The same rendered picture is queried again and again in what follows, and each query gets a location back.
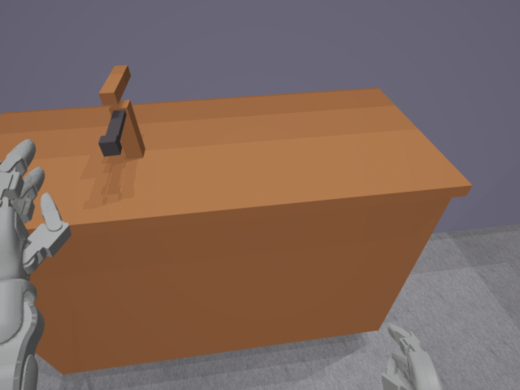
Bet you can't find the counter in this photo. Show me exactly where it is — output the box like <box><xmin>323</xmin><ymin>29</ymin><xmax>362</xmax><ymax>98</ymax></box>
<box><xmin>0</xmin><ymin>65</ymin><xmax>472</xmax><ymax>375</ymax></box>

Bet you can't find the left robot hand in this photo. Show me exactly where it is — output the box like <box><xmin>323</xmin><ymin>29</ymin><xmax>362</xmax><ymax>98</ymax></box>
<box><xmin>0</xmin><ymin>139</ymin><xmax>72</xmax><ymax>282</ymax></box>

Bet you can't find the left robot forearm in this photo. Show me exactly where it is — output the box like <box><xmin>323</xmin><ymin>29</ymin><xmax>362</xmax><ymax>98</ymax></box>
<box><xmin>0</xmin><ymin>279</ymin><xmax>45</xmax><ymax>390</ymax></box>

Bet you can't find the right robot hand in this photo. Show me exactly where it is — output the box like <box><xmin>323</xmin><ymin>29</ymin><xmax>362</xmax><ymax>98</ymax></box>
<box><xmin>381</xmin><ymin>324</ymin><xmax>444</xmax><ymax>390</ymax></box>

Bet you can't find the tap lever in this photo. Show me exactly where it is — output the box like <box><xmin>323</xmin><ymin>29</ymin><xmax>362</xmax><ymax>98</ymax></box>
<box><xmin>98</xmin><ymin>110</ymin><xmax>127</xmax><ymax>157</ymax></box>

